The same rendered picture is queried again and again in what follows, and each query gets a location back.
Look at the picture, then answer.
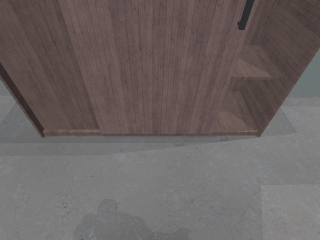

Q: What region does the handle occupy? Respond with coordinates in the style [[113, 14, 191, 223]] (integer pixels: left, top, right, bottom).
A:
[[237, 0, 255, 30]]

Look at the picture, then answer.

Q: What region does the wardrobe door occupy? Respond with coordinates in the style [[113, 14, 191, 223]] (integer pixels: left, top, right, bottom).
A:
[[0, 0, 99, 129], [58, 0, 259, 134]]

